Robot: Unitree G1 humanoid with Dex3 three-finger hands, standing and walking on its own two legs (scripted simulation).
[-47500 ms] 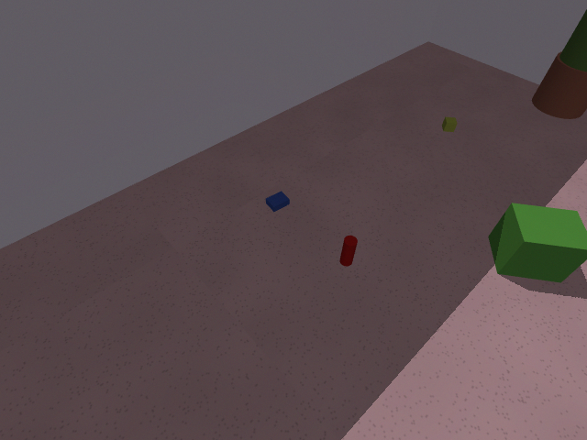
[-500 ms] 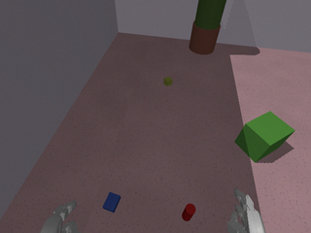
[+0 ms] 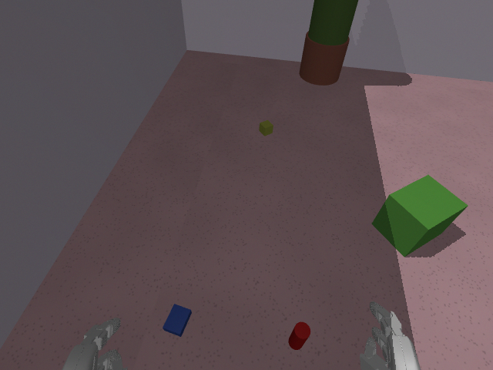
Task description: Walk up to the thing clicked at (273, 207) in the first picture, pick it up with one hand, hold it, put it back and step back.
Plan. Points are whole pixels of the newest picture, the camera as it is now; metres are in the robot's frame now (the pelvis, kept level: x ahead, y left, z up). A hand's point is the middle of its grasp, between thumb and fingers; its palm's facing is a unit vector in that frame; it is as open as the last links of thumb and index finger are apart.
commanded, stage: home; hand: left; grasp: from above
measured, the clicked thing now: (177, 320) +0.44 +0.22 -0.70
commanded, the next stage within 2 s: stand in 0.34 s
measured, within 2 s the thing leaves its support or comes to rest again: neither
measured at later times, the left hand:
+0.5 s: hand out of the picture +0.16 +0.19 -0.06, palm faces +0.02 -0.96 -0.27, open 7.4 cm
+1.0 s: hand out of the picture +0.05 +0.24 -0.10, palm faces +0.03 -0.95 -0.32, open 7.4 cm
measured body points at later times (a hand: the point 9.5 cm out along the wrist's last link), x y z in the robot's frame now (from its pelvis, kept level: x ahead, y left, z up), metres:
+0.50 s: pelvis +0.00 +0.00 +0.01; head +0.02 +0.00 +0.46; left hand +0.16 +0.24 -0.04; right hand +0.16 -0.25 -0.08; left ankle +0.01 +0.12 -0.68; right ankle +0.00 -0.13 -0.68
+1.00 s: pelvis -0.01 +0.01 +0.05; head -0.01 +0.01 +0.50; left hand +0.05 +0.29 -0.08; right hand +0.07 -0.27 -0.08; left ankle +0.01 +0.12 -0.68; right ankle +0.00 -0.13 -0.68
